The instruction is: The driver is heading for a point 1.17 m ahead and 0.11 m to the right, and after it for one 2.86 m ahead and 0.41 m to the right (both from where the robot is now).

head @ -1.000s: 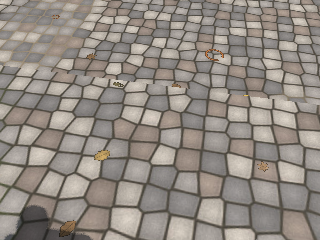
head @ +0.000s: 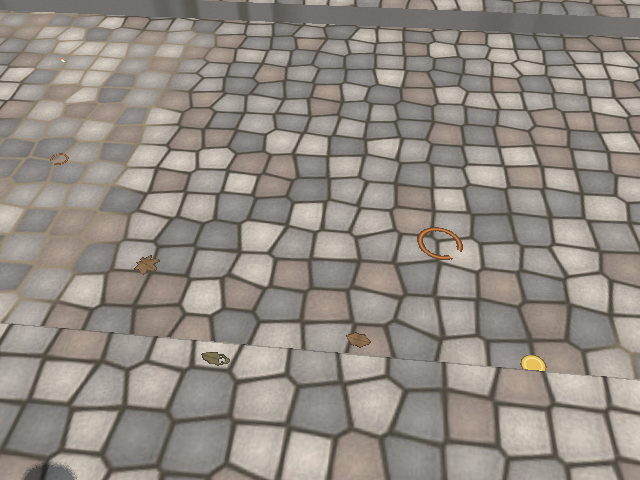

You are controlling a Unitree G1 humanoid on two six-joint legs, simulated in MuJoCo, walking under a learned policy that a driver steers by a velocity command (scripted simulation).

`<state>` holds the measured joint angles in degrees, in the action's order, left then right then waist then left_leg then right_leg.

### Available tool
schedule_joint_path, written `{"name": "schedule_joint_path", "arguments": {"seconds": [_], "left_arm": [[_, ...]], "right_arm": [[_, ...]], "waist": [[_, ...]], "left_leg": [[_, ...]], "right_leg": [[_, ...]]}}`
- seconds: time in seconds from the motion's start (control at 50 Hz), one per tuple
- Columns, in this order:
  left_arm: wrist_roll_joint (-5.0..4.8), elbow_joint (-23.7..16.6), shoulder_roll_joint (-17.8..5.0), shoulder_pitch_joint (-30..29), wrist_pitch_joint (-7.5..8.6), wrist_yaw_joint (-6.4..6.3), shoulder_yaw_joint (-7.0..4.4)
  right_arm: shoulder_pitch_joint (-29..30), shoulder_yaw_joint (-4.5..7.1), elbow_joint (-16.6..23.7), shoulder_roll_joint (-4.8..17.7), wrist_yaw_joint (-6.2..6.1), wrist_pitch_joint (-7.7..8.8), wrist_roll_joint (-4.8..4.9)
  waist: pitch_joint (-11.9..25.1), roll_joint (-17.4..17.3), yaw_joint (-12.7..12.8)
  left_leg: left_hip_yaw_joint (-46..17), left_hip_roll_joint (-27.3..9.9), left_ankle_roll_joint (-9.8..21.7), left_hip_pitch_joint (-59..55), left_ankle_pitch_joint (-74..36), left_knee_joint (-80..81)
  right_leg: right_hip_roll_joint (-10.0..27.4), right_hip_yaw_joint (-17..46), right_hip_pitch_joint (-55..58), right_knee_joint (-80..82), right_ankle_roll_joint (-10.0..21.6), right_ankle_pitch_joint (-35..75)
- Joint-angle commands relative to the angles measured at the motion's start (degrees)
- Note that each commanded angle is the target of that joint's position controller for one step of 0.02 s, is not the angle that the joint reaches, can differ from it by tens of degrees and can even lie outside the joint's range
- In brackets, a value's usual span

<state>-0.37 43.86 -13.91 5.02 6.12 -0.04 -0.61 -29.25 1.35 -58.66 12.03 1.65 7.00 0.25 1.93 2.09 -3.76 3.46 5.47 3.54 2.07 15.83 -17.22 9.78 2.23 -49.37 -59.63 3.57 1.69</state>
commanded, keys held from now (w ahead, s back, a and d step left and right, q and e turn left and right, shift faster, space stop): w+shift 1.00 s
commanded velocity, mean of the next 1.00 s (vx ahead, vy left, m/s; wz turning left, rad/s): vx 1.00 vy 0.00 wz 0.00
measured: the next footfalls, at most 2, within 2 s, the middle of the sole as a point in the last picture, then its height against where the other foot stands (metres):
right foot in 0.20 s outside the picture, level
left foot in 0.70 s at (273, 349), level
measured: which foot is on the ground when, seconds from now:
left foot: down 0.00-0.22, up 0.24-0.68, down 0.70-1.00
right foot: up 0.00-0.18, down 0.20-0.74, up 0.76-1.00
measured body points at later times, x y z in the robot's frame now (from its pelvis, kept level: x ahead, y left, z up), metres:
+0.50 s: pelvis +0.46 -0.05 +0.00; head +0.46 -0.05 +0.45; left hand +0.39 +0.19 -0.14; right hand +0.65 -0.29 -0.08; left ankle +0.62 +0.13 -0.65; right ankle +0.40 -0.13 -0.74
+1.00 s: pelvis +0.90 -0.01 -0.01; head +0.91 -0.01 +0.44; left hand +1.14 +0.22 -0.07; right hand +0.85 -0.27 -0.14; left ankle +0.84 +0.09 -0.74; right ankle +1.09 -0.15 -0.70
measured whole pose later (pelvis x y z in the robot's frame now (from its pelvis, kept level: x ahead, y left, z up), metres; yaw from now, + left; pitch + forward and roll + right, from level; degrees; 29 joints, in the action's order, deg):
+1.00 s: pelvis +0.90 -0.01 -0.01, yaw +1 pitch -2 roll +2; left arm -0.4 42.6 -15.9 1.0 7.7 3.7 -2.1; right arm -26.7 3.7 -56.6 13.3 0.7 8.1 1.2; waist -2.2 2.8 -5.8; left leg 1.5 3.7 2.5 4.1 19.3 -25.5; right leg 5.5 1.8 -33.4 -37.9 5.2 11.7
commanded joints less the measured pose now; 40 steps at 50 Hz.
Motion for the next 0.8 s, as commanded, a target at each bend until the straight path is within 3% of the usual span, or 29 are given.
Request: {"name": "schedule_joint_path", "arguments": {"seconds": [0.02,0.08,0.12,0.16,0.18,0.2,0.22,0.24,0.26,0.28,0.3,0.32,0.34,0.38,0.4,0.44,0.5,0.54,0.58,0.6,0.64,0.66,0.68,0.7,0.72,0.74,0.76,0.78,0.8], "left_arm": [[-0.23,-3.79,-1.59,-5.22,1.13,0.84,0.11],[-1.31,-6.28,-1.63,-12.21,1.81,2.46,0.21],[-1.54,-7.98,-2.37,-14.33,2.21,3.65,-0.08],[-1.88,-7.87,-5.57,-8.91,2.01,3.72,-1.57],[-2.43,-6.62,-8.05,-1.31,1.61,3.30,-2.74],[-2.61,-3.21,-10.90,12.10,0.98,2.56,-4.15],[-1.57,0.03,-16.05,25.12,0.06,1.48,-5.24],[-0.75,1.34,-16.73,27.83,0.56,2.36,-5.68],[0.01,2.66,-10.20,27.21,0.69,2.27,-4.41],[0.55,2.67,-6.97,23.61,0.76,2.05,-3.62],[1.15,2.84,-6.04,19.42,1.19,2.55,-3.24],[1.61,2.69,-4.31,15.72,1.76,2.95,-2.77],[2.14,2.81,-2.58,13.22,1.81,3.11,-2.16],[0.64,3.76,-1.34,11.95,1.62,3.24,-1.75],[0.11,4.39,-2.30,12.38,1.75,3.11,-1.87],[0.19,5.22,-4.55,14.52,2.03,2.34,-2.32],[0.06,6.13,-5.05,18.63,2.12,1.11,-2.15],[-0.86,6.97,-6.17,21.81,2.42,0.50,-2.15],[-0.94,8.32,-7.96,24.92,2.27,0.31,-2.51],[0.29,8.21,-8.74,24.34,2.05,0.37,-2.71],[0.39,7.52,-9.65,21.77,1.14,0.28,-3.12],[0.48,8.46,-9.37,21.68,0.02,-0.37,-3.27],[2.31,8.32,-10.59,20.18,-1.06,-0.39,-3.55],[2.93,8.08,-10.44,19.07,-1.96,-0.06,-3.65],[2.30,7.84,-3.48,24.02,-2.51,1.16,-2.16],[-0.37,9.39,4.24,30.18,-1.17,2.25,0.88],[-2.82,6.19,0.18,22.54,0.01,1.89,0.14],[-4.23,0.94,-5.29,11.77,0.52,1.33,-1.20],[-4.09,-1.29,-6.34,5.20,0.79,1.05,-1.34]], "right_arm": [[3.82,0.68,5.15,7.63,-1.30,1.84,0.87],[-0.82,0.72,4.05,9.19,-1.93,0.72,1.20],[-1.87,0.89,3.70,9.96,-2.13,-0.66,0.88],[-1.14,1.32,3.88,11.80,-2.15,-1.82,-0.78],[-0.28,1.56,3.85,12.76,-2.08,-2.58,-1.94],[2.81,1.44,4.67,12.70,-2.02,-3.23,-2.48],[3.14,0.22,7.13,9.03,-2.09,-2.79,-3.17],[-6.72,-2.40,6.52,-1.76,-0.52,-0.41,0.01],[-1.32,-0.81,7.13,5.94,-0.51,1.56,2.67],[8.30,0.01,10.43,8.97,-0.61,2.20,4.56],[13.38,-0.52,12.51,7.42,-0.95,2.49,3.62],[14.70,-0.20,13.09,6.45,-1.08,2.14,2.34],[12.46,-0.23,12.88,5.22,-0.71,1.15,1.92],[10.50,-0.32,12.37,3.56,-0.62,-0.76,1.75],[11.64,-0.48,12.88,3.26,-0.85,-1.42,1.63],[17.25,-0.60,14.92,4.23,-1.39,-1.71,0.38],[26.03,-0.74,17.48,4.67,-0.95,-0.68,-0.22],[31.85,-0.86,19.43,4.79,0.04,0.31,0.25],[35.50,-0.69,21.27,4.94,0.95,0.93,1.21],[32.61,0.30,20.48,6.57,1.47,1.19,1.11],[28.82,1.74,20.26,9.59,1.87,1.28,1.41],[25.31,2.62,19.39,11.24,1.93,1.40,1.93],[18.65,3.62,17.86,13.46,1.71,0.98,2.77],[11.57,4.80,15.22,15.86,1.40,0.68,3.69],[2.88,5.25,12.98,17.13,1.31,0.52,1.04],[-4.40,5.74,11.41,16.96,2.03,0.49,0.92],[-6.38,5.19,8.35,13.02,2.60,0.59,1.98],[-0.87,4.29,8.64,11.07,2.95,0.66,1.79],[5.82,3.58,9.67,8.08,3.24,1.08,0.92]], "waist": [[-9.74,-1.32,1.81],[-12.24,-1.53,-0.58],[-12.48,-2.97,-0.24],[-6.49,-7.57,3.91],[-1.26,-10.70,8.42],[5.61,-11.86,15.60],[16.02,-3.73,18.26],[27.66,20.24,10.86],[23.35,14.23,13.19],[12.20,9.39,12.77],[5.79,-2.27,10.25],[2.93,-4.76,7.07],[1.22,-3.07,3.91],[-2.48,-1.10,1.04],[-4.79,-0.56,0.51],[-8.41,-1.39,1.70],[-9.97,-1.73,4.82],[-11.04,-2.51,7.00],[-11.31,-1.23,8.04],[-8.72,-0.21,6.39],[-5.63,2.24,2.71],[-4.64,5.30,-0.07],[-0.87,7.40,-3.94],[1.13,8.03,-6.62],[8.52,-3.54,-7.02],[19.68,-20.83,-6.93],[19.96,-17.35,-7.48],[9.66,-13.84,-5.35],[0.60,-5.60,-3.26]], "left_leg": [[-7.18,-12.96,8.20,15.12,-9.14,14.74],[-5.88,-15.61,7.54,3.41,-12.75,15.45],[-5.20,-17.87,6.95,-5.93,-22.91,12.10],[-4.58,-19.34,5.73,-13.48,-51.01,2.46],[-4.29,-19.48,5.36,-15.21,-64.03,-7.12],[-2.17,-17.72,4.00,-8.46,-67.83,-23.00],[-2.38,-14.17,3.45,9.71,-48.49,-45.06],[-9.15,-0.77,0.16,32.46,4.61,-67.99],[-15.04,-4.02,3.64,39.16,6.66,-70.34],[-12.71,-6.60,4.66,42.96,5.86,-70.65],[-11.64,-8.88,4.83,41.88,3.39,-67.02],[-11.51,-11.25,4.68,39.34,0.29,-62.39],[-11.71,-13.10,4.29,36.22,-1.39,-60.71],[-10.47,-14.93,2.98,35.51,-1.40,-56.85],[-9.77,-15.87,2.04,36.92,-2.23,-54.44],[-8.51,-16.73,0.09,42.31,-9.74,-48.04],[-4.71,-15.01,-0.95,40.64,-24.82,-32.18],[-2.64,-12.67,-0.83,34.37,-33.39,-21.08],[-1.90,-10.25,-0.92,29.39,-35.67,-13.90],[-2.57,-9.68,0.00,26.58,-38.28,-18.26],[-0.66,-6.43,1.98,23.93,-28.17,-18.03],[-3.78,-7.29,3.99,25.18,-29.24,-15.99],[-2.13,-5.22,4.70,21.63,-23.87,-17.60],[-1.73,-5.68,5.28,17.83,-23.14,-16.19],[-7.07,-9.73,11.62,-10.84,-10.61,-17.85],[-36.82,-23.10,19.95,-32.03,17.28,-10.05],[-44.91,-24.56,13.45,-26.66,21.93,1.14],[-40.01,-22.42,9.76,-17.73,16.62,3.62],[-34.13,-20.46,9.24,-7.84,9.67,3.37]], "right_leg": [[-1.42,-2.94,10.27,14.85,-0.84,13.50],[-3.86,-3.90,9.65,26.65,-0.52,13.64],[-5.70,-4.74,8.14,31.16,0.57,8.64],[-9.89,-7.12,14.46,29.52,2.59,0.31],[-11.75,-7.76,22.10,27.57,4.22,-4.03],[-11.95,-7.78,38.71,26.88,5.94,-4.71],[0.15,8.20,61.92,22.78,8.16,-14.47],[12.43,43.15,81.84,36.53,19.20,-42.41],[10.21,48.82,79.69,45.24,14.85,-47.35],[8.78,37.20,71.36,44.35,12.33,-38.71],[6.78,30.21,60.12,45.72,11.30,-28.63],[4.51,24.56,51.59,46.22,10.96,-23.65],[2.64,20.90,45.23,47.17,10.87,-22.39],[0.95,15.55,37.97,50.17,10.94,-21.48],[0.81,13.60,35.10,51.74,10.93,-20.56],[0.36,10.43,33.94,53.61,11.05,-14.99],[-2.60,3.31,33.55,54.47,8.88,-6.86],[-3.11,0.67,33.06,56.64,7.86,-5.86],[-1.92,-0.52,36.93,58.33,7.35,-4.54],[0.14,-1.51,41.04,55.79,7.03,1.85],[0.68,-3.42,49.37,49.67,5.51,21.34],[1.59,-3.46,57.18,43.94,3.06,26.85],[2.33,-2.99,61.76,35.41,2.77,36.77],[1.05,-3.64,63.93,23.00,2.11,38.30],[-1.55,-4.19,37.94,-4.21,0.52,35.97],[-12.17,-1.29,14.15,-30.13,-2.18,-8.02],[-12.08,4.88,12.29,-28.16,1.97,-29.35],[-9.12,5.96,10.16,-22.94,4.72,-30.02],[-7.18,5.23,8.44,-18.48,5.52,-28.04]]}}
Velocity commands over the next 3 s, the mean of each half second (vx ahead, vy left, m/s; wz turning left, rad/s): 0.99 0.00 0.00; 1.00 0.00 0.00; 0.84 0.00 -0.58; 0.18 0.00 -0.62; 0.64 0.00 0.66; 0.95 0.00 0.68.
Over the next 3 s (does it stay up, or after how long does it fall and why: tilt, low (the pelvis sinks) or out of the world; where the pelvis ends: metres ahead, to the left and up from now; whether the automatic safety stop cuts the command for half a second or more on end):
stays up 2.06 -0.07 -0.13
